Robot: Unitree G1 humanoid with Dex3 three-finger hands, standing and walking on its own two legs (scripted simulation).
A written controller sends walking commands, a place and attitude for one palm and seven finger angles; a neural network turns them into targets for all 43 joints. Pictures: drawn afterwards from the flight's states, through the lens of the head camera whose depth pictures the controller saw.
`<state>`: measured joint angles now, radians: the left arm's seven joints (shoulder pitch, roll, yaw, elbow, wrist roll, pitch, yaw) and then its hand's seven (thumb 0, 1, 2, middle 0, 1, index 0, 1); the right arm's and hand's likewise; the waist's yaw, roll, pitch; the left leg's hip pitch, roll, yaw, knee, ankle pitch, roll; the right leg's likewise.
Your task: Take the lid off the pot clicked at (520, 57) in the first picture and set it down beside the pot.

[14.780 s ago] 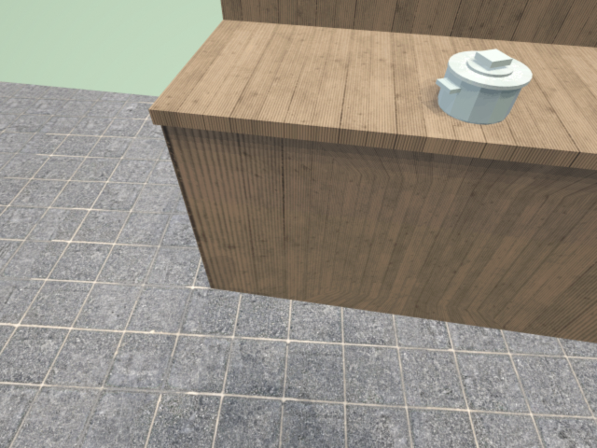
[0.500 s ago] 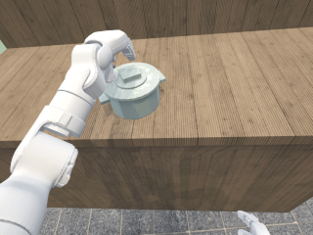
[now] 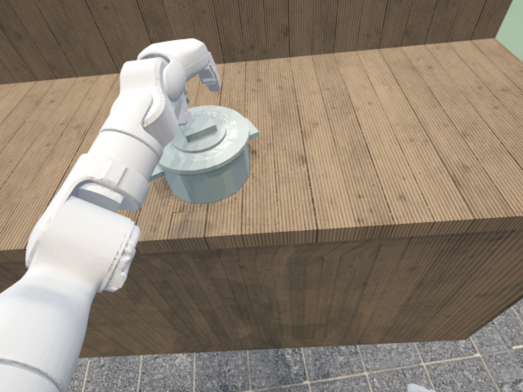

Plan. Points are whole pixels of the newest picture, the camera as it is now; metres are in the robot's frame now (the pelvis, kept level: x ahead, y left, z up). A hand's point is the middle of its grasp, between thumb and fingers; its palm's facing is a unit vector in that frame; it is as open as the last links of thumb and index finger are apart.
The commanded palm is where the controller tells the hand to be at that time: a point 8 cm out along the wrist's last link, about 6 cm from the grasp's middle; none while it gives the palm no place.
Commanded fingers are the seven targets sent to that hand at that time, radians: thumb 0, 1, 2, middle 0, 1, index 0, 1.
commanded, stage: move the open hand above the knob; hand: left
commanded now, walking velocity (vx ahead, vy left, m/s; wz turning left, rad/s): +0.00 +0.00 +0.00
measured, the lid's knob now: (196, 125) +0.51 +0.10 +0.15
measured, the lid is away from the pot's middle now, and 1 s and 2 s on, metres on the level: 0.00 0.00 0.00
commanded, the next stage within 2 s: lower the open fingers around the knob in 0.42 s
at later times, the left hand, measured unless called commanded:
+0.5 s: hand (172, 104) +0.46 +0.11 +0.23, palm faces -0.20 -0.04 -0.98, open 10.2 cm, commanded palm +0.46 +0.11 +0.28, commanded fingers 0.00 -0.38 1.61 -0.85 -0.08 -0.85 -0.08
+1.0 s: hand (187, 118) +0.48 +0.10 +0.19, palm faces -0.34 -0.08 -0.94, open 10.2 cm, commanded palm +0.47 +0.11 +0.24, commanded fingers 0.00 -0.38 1.61 -0.85 -0.08 -0.85 -0.08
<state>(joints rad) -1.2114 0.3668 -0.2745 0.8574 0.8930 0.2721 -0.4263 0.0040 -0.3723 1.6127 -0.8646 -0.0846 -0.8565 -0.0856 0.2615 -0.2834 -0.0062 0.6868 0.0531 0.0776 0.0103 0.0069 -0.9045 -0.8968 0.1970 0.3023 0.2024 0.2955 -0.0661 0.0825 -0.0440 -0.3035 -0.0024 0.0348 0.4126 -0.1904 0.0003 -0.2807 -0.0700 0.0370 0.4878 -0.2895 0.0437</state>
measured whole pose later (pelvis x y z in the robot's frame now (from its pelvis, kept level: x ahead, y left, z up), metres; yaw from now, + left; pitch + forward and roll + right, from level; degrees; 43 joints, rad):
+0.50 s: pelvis +0.00 +0.00 +0.00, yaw +1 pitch +4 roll +1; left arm -1.22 0.35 -0.32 0.84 0.89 0.29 -0.44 0.00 -0.37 1.61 -0.87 -0.08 -0.86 -0.09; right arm 0.18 -0.26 0.01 0.66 0.06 0.07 0.01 0.01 -0.90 -0.90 0.20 0.30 0.20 0.30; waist -0.04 0.07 -0.05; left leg -0.32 -0.01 0.01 0.43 -0.19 0.00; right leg -0.28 -0.08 0.01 0.49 -0.29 0.05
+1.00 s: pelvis +0.01 +0.01 +0.00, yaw +0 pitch +6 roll +1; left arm -1.23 0.34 -0.28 0.97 0.88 0.30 -0.46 0.00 -0.37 1.61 -0.86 -0.08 -0.85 -0.09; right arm 0.29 -0.28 -0.01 0.70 0.05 0.05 0.00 0.01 -0.90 -0.90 0.20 0.30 0.20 0.30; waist -0.09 0.07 -0.04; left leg -0.33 -0.01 0.03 0.43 -0.20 0.01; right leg -0.29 -0.08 0.03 0.48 -0.29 0.05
